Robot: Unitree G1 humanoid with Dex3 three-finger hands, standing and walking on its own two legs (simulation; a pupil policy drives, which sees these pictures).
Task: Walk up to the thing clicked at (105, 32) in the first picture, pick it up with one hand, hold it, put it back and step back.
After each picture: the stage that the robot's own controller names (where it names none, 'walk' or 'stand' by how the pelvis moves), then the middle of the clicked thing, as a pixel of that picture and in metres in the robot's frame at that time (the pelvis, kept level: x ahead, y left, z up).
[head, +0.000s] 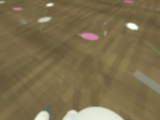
stand; (105, 33) +2.18 -0.34 -0.72
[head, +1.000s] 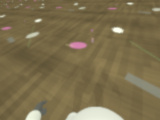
walk; (92, 40) +2.06 +0.12 -0.69
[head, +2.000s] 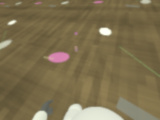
walk; (76, 48) +1.41 +0.45 -0.71
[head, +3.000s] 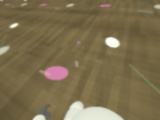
walk; (76, 63) +0.99 +0.36 -0.72
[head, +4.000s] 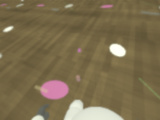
walk; (78, 78) +0.66 +0.26 -0.71
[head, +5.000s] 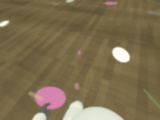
walk; (77, 86) +0.48 +0.23 -0.71
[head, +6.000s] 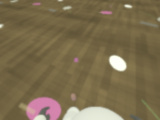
stand; (73, 97) +0.37 +0.21 -0.71
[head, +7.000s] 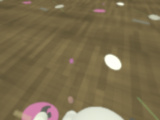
stand; (70, 99) +0.32 +0.23 -0.72
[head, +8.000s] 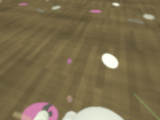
stand; (69, 98) +0.34 +0.24 -0.73
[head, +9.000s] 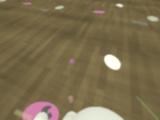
stand; (71, 99) +0.34 +0.22 -0.73
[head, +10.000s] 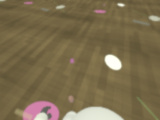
stand; (71, 99) +0.34 +0.22 -0.73
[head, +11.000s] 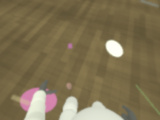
go down; (69, 86) +0.37 +0.22 -0.66
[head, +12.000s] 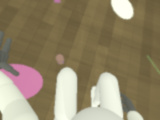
go down; (60, 59) +0.42 +0.26 -0.29
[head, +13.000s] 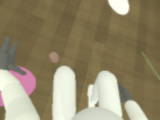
close in; (54, 57) +0.40 +0.28 -0.27
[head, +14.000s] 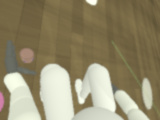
close; (27, 56) +0.39 +0.30 -0.21
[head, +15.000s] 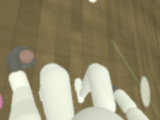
close; (26, 57) +0.37 +0.30 -0.21
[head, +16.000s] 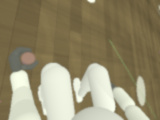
lift; (28, 59) +0.36 +0.29 -0.22
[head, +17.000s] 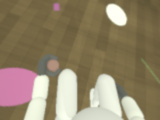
lift; (53, 66) +0.32 +0.27 -0.07
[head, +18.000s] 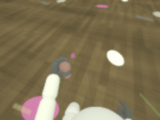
lift; (65, 70) +0.34 +0.18 +0.05
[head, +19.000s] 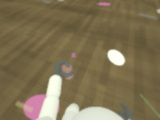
hold; (67, 71) +0.34 +0.17 +0.02
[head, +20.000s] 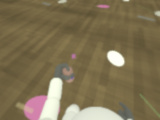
hold; (68, 74) +0.32 +0.17 +0.00
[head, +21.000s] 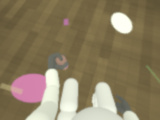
crouch; (62, 62) +0.39 +0.21 -0.09
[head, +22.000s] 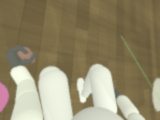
lower; (27, 56) +0.38 +0.30 -0.22
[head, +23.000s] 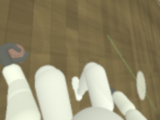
lower; (18, 54) +0.40 +0.32 -0.22
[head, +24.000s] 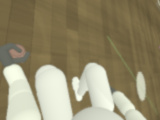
lower; (19, 54) +0.39 +0.32 -0.22
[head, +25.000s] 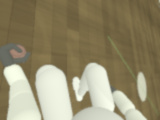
lower; (19, 54) +0.39 +0.32 -0.22
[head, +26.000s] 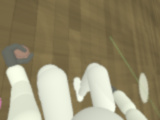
loosen; (23, 55) +0.38 +0.31 -0.22
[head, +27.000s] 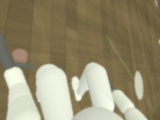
withdraw; (20, 56) +0.37 +0.31 -0.23
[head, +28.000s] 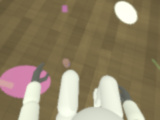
walk; (66, 63) +0.42 +0.25 -0.35
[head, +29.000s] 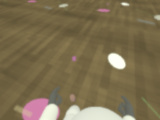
stand; (72, 98) +0.35 +0.19 -0.66
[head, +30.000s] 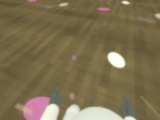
stand; (72, 96) +0.36 +0.21 -0.67
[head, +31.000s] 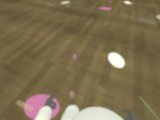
stand; (72, 94) +0.37 +0.20 -0.69
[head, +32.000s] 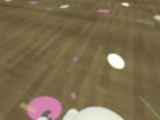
walk; (73, 96) +0.38 +0.20 -0.72
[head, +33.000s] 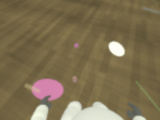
walk; (74, 79) +0.53 +0.20 -0.71
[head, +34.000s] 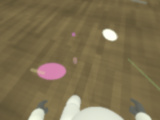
walk; (75, 60) +0.85 +0.28 -0.69
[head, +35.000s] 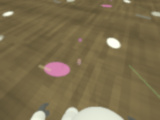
stand; (79, 61) +1.01 +0.21 -0.71
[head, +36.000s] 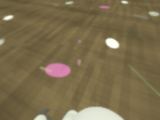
stand; (79, 62) +1.03 +0.21 -0.72
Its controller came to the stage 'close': yes
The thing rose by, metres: 0.71
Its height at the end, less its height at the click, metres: +0.00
